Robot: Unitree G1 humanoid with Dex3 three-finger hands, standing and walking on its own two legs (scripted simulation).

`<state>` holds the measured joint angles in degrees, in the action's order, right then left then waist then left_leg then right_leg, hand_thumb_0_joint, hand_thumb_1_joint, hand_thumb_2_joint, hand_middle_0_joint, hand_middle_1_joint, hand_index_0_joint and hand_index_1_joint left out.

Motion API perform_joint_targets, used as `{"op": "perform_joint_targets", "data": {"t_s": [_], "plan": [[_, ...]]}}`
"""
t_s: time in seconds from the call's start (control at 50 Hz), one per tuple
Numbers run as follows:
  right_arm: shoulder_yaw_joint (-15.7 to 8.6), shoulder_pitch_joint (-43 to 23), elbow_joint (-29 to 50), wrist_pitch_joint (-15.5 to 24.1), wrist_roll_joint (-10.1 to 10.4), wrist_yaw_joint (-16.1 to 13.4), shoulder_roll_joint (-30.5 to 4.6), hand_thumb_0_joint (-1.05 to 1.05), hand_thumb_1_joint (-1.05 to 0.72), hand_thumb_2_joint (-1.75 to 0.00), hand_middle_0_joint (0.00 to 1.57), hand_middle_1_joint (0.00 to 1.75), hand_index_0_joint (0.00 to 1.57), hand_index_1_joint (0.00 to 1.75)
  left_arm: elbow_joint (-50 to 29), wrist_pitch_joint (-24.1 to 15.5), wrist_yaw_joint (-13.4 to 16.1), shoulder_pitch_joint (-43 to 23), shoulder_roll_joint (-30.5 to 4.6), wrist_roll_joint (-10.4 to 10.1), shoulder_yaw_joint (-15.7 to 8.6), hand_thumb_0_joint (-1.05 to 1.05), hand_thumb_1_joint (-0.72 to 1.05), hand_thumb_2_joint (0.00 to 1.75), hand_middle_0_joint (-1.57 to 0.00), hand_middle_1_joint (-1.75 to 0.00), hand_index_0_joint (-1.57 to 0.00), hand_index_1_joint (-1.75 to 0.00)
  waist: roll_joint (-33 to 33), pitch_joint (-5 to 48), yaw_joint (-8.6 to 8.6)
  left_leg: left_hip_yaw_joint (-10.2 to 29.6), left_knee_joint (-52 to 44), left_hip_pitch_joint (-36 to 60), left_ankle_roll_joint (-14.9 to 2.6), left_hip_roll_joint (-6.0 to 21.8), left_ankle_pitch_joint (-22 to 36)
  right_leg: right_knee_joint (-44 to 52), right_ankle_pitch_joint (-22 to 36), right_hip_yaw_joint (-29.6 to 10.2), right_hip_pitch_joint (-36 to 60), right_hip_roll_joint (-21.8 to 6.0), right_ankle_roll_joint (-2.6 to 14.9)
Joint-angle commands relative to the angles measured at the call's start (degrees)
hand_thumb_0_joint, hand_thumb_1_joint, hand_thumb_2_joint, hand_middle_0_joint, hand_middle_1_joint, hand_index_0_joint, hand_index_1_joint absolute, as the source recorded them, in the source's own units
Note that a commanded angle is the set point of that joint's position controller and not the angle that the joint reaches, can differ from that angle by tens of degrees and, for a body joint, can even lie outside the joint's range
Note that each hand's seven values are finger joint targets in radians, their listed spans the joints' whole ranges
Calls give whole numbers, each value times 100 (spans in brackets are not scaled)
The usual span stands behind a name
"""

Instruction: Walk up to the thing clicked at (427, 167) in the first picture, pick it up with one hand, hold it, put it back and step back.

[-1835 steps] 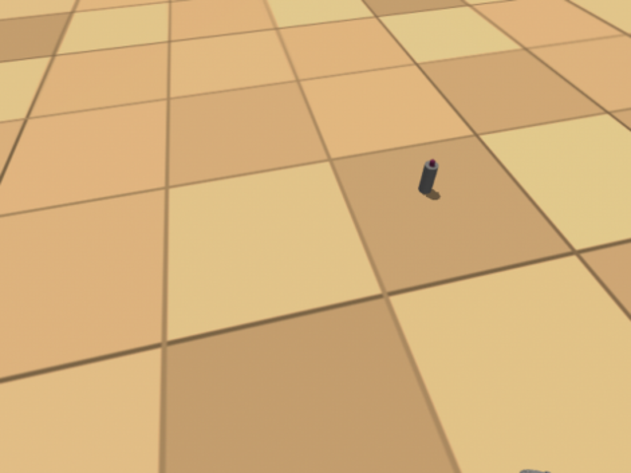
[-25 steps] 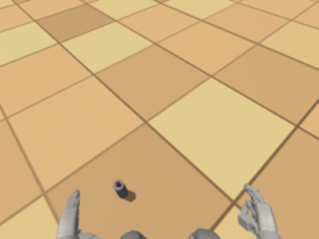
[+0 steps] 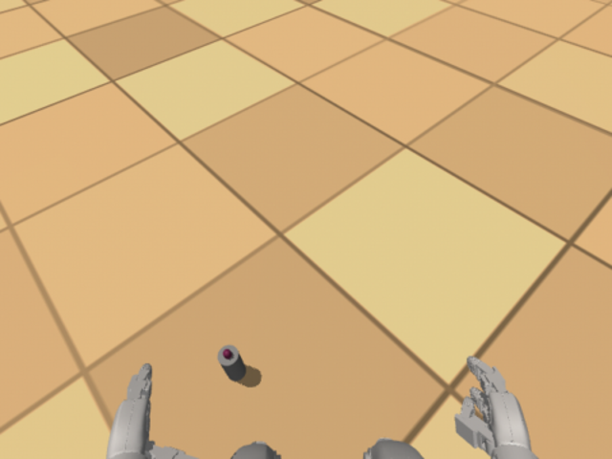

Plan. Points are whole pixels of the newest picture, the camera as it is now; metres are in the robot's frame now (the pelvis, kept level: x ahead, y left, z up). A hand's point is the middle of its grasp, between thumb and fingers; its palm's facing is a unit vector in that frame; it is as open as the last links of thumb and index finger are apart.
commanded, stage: stand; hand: left
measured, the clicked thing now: (231, 362) +0.45 +0.25 -0.63
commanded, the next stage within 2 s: none
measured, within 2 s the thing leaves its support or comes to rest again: neither
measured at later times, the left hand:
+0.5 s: hand (179, 438) +0.16 +0.19 -0.08, palm faces +0.01 -0.94 -0.34, open 9.3 cm
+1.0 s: hand out of the picture +0.04 +0.25 -0.11, palm faces +0.02 -0.93 -0.36, open 7.4 cm
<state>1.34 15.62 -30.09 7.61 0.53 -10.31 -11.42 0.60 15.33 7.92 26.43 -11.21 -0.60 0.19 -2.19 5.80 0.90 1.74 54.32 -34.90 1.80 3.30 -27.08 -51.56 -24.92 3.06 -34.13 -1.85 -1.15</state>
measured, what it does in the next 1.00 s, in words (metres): stands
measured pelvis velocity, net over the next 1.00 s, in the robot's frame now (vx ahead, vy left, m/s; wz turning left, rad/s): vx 0.00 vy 0.01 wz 0.02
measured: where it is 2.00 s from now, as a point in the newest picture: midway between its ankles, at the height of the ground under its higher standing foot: outside the picture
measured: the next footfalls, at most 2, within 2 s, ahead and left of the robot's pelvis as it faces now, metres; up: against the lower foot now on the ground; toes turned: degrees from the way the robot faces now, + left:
none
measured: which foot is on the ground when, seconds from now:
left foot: down 0.00-1.00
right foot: down 0.00-1.00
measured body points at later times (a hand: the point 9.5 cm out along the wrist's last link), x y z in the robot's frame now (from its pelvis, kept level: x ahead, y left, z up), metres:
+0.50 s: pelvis +0.00 +0.00 +0.00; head +0.02 -0.01 +0.45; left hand +0.16 +0.24 -0.06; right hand +0.16 -0.25 -0.09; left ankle +0.00 +0.13 -0.69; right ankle +0.01 -0.13 -0.69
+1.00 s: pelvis +0.00 +0.01 +0.05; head +0.00 +0.00 +0.50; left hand +0.04 +0.30 -0.08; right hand +0.07 -0.27 -0.09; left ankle +0.00 +0.13 -0.69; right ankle +0.01 -0.13 -0.69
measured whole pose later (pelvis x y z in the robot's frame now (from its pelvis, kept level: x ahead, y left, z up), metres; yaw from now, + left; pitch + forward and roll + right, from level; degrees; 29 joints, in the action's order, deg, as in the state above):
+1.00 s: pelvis +0.00 +0.01 +0.05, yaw +1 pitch -3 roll +0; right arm -1.0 10.7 -60.2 0.0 -1.7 -0.5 -17.5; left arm 60.5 0.3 1.4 11.0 -18.0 1.6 -0.5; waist -0.9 -3.2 -1.0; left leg 0.6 27.5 -10.4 0.8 0.6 -14.2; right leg -27.4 -13.8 3.1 -10.6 -4.0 -2.1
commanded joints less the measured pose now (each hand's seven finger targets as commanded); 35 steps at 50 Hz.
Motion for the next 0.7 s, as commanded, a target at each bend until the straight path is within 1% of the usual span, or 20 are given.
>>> {"op": "perform_joint_targets", "data": {"t_s": [0.0,0.02,0.04,0.06,0.08,0.1,0.12,0.18,0.24,0.28,0.34,0.36,0.38,0.4,0.42,0.48,0.52,0.6,0.64,0.68], "plan": [[-285,-370,892,316,-31,-89,-657,0,-90,-90,20,30,20,30,-994,-313,42,-57,-534,66,-269,0,-60,3,-5,-5,-5,-4,134,549,44,-168,-898,356,-165,-244,1178,784,980,154,466,276,131],[-285,-356,892,320,-32,-71,-670,0,-90,-90,20,30,20,30,-1110,-322,44,-167,-550,55,-255,0,-58,4,-5,-5,-5,-5,5,581,22,-156,-901,373,-157,-251,1202,760,1001,149,503,262,141],[-298,-368,905,312,-29,-83,-668,0,-90,-90,20,30,20,30,-1238,-340,61,-190,-624,53,-340,0,-50,12,-13,-13,-13,-13,-34,691,4,-153,-901,386,-150,-249,1259,739,1050,148,513,267,151],[-287,-342,890,308,-34,-82,-667,0,-90,-90,20,30,20,30,-944,-303,40,-28,-516,66,-244,0,-42,20,-20,-21,-20,-21,32,533,21,-161,-896,377,-147,-245,1291,739,1067,154,466,273,141],[-299,-358,904,311,-25,-75,-687,0,-90,-90,20,30,20,30,-1140,-310,52,-154,-592,63,-287,0,-34,28,-20,-29,-20,-29,-48,588,19,-156,-914,401,-140,-230,1306,728,1071,161,476,280,157],[-316,-378,937,318,-26,-85,-715,0,-90,-90,20,30,20,30,-1375,-334,68,-320,-687,57,-337,0,-26,36,-20,-30,-20,-30,-58,666,22,-152,-913,435,-143,-241,1301,738,1080,146,496,266,152],[-277,-333,861,301,-36,-76,-668,0,-90,-90,20,30,20,30,-1005,-306,48,-103,-551,60,-254,0,-18,44,-20,-30,-20,-30,54,505,50,-139,-882,371,-153,-235,1345,750,1114,165,480,266,142],[-274,-370,914,299,-29,-58,-661,0,-90,-90,20,30,20,30,-937,-294,42,-47,-519,51,-263,0,6,68,-20,-30,-20,-30,-3,481,17,-153,-894,312,-161,-250,1225,780,1007,145,436,256,142],[-294,-344,889,302,-27,-58,-681,0,-90,-90,20,30,20,30,-1143,-320,60,-172,-642,60,-337,0,30,90,-20,-30,-20,-30,-28,588,-4,-162,-900,372,-151,-251,1250,750,1031,142,485,252,149],[-280,-354,905,307,-34,-55,-656,0,-90,-90,20,30,20,30,-883,-295,33,-14,-464,61,-210,0,46,90,-20,-30,-20,-30,139,462,51,-158,-891,325,-162,-240,1178,772,971,156,424,272,133],[-286,-379,920,310,-31,-70,-666,0,-90,-90,20,30,20,30,-1071,-313,40,-143,-624,56,-324,0,70,90,-20,-30,-20,-30,60,532,10,-212,-820,278,-172,-276,1173,823,1004,117,425,237,117],[-288,-364,949,306,-34,-74,-669,0,-90,-90,20,30,20,30,-944,-295,27,-38,-520,61,-265,0,78,90,-20,-30,-20,-30,210,572,59,-225,-806,328,-189,-274,1182,840,1034,95,459,239,99],[-293,-382,927,314,-30,-77,-685,0,-90,-90,20,30,20,30,-1332,-325,45,-357,-739,49,-383,0,86,90,-20,-30,-20,-30,49,586,5,-222,-833,320,-179,-280,1100,843,949,97,447,226,110],[-516,-565,-310,-92,-642,265,-1527,0,-90,-90,20,30,20,30,678,-987,-223,-1193,-1359,621,-562,0,90,90,-20,-30,-20,-30,536,-89,-129,109,-1038,544,-323,-85,1983,950,1250,-304,1220,-240,435],[-585,-512,-575,-256,-731,454,-1530,0,-90,-90,20,30,20,30,1463,-1234,-380,-889,-1413,651,-591,0,90,90,-20,-30,-20,-30,676,211,-193,-36,-930,826,-479,-70,1914,1046,1592,-592,1291,-381,566],[-570,-546,-744,-398,-461,742,-1356,0,-90,-90,20,30,20,30,2160,-1600,-578,-1138,-1569,488,-469,0,90,90,-20,-30,-20,-30,443,210,-74,48,-1203,1149,-494,-150,1533,1274,1410,-879,1343,-509,655],[-605,-628,-904,-425,-350,872,-1384,0,-90,-90,20,30,20,30,2600,-1647,-633,-1340,-1528,388,-448,0,90,90,-20,-30,-20,-30,498,71,-161,117,-1415,1251,-468,-171,1283,1519,1085,-778,1287,-484,546],[-642,-643,-1328,-483,-369,948,-1462,0,-90,-90,20,30,20,30,3443,-1730,-609,-1537,-1602,352,-432,0,90,90,-20,-30,-20,-30,227,-124,-161,266,-1907,1486,-479,-59,1346,1710,1041,-585,1462,-427,413],[-635,-636,-1490,-489,-365,947,-1493,0,-90,-90,20,30,20,30,3790,-1763,-596,-1540,-1591,313,-420,0,90,90,-20,-30,-20,-30,85,-150,-193,365,-2100,1559,-476,35,1858,1649,1543,-459,1752,-387,357],[-625,-624,-1657,-522,-331,941,-1502,0,-90,-90,20,30,20,30,4128,-1778,-586,-1576,-1639,294,-414,0,90,90,-20,-30,-20,-30,182,-217,-181,346,-2244,1668,-451,35,1889,1875,1627,-478,1950,-436,347]]}}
